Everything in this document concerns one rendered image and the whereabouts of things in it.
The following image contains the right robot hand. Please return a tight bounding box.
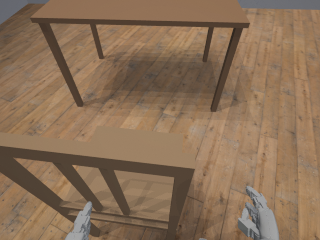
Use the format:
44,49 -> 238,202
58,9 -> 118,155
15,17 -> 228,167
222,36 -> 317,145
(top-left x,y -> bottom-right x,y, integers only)
238,186 -> 280,240

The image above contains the chair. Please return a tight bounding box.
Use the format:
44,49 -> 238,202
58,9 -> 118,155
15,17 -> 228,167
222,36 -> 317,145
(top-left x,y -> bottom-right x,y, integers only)
0,125 -> 196,240

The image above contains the left robot hand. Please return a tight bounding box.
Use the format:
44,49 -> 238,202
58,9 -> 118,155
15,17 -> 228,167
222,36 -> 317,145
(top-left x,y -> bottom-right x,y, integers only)
64,201 -> 93,240

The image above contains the table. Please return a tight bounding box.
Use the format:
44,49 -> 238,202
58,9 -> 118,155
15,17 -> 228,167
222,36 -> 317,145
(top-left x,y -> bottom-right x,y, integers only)
30,0 -> 250,112

